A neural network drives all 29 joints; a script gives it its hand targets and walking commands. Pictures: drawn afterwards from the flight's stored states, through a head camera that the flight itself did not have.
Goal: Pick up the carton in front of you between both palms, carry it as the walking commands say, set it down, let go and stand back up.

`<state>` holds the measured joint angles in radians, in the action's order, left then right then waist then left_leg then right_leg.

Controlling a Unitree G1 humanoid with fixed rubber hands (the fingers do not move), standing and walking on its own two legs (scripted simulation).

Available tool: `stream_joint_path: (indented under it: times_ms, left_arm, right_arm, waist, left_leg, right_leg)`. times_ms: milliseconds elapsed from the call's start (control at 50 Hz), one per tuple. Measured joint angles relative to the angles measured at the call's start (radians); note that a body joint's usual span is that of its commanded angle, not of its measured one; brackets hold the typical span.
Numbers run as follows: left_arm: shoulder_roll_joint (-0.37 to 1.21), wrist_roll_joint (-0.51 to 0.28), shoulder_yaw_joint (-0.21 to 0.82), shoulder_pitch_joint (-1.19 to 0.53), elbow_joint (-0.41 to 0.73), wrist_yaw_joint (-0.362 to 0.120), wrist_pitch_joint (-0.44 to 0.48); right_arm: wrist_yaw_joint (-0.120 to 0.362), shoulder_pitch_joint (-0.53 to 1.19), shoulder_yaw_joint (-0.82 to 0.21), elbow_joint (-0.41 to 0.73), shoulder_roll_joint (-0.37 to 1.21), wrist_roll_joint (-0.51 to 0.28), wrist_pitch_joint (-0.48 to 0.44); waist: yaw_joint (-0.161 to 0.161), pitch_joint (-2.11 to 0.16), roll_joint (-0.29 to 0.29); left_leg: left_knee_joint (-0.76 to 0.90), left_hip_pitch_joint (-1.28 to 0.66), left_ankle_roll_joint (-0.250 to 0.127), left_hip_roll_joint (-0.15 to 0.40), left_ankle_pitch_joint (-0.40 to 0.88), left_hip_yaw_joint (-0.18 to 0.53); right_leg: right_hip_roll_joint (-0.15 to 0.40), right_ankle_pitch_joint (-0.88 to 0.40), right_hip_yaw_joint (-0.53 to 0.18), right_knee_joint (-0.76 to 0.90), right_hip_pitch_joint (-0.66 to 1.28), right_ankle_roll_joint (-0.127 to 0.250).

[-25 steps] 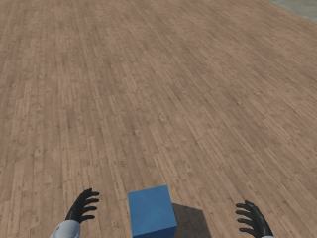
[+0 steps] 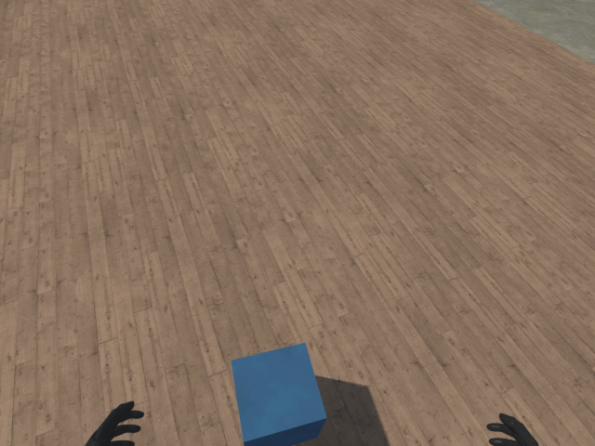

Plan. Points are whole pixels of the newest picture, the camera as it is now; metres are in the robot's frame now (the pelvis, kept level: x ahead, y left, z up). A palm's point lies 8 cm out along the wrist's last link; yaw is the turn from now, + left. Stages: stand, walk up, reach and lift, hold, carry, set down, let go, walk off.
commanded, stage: stand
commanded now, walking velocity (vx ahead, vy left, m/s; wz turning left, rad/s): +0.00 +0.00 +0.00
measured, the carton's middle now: (276, 401) +0.34 +0.05 -0.65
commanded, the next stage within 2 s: none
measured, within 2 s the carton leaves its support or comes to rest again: neither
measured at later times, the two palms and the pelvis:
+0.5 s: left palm out of the picture +0.09 +0.29 -0.10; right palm out of the picture +0.09 -0.31 -0.08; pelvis -0.01 +0.00 +0.01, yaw +0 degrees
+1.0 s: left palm out of the picture +0.06 +0.29 -0.11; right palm out of the picture +0.07 -0.32 -0.09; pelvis -0.02 -0.01 +0.01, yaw +1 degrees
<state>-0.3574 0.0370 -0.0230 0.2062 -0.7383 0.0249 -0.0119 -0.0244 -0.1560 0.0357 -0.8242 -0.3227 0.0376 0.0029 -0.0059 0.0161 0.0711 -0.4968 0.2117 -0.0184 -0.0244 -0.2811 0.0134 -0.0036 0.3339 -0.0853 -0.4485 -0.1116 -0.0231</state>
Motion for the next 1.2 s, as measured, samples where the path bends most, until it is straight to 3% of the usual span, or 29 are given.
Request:
stream_joint_path:
  times_ms: [580, 1200]
  left_arm:
    - [-0.024, -0.006, 0.017, -0.028, -0.165, -0.003, 0.022]
    - [-0.036, -0.014, 0.025, -0.054, -0.248, -0.009, 0.025]
  right_arm:
    - [0.012, 0.022, -0.010, -0.164, -0.030, -0.013, -0.005]
    - [0.015, 0.047, -0.020, -0.240, -0.048, -0.023, -0.014]
  waist:
    - [-0.006, 0.003, -0.031]
    - [0.006, 0.014, -0.034]
  left_leg:
    - [0.095, -0.055, 0.010, 0.009, 0.068, 0.006]
    - [0.120, -0.057, 0.024, 0.016, 0.100, 0.031]
  right_leg:
    - [-0.001, -0.063, 0.012, 0.087, 0.052, 0.006]
    - [-0.006, -0.089, 0.039, 0.110, 0.060, 0.016]
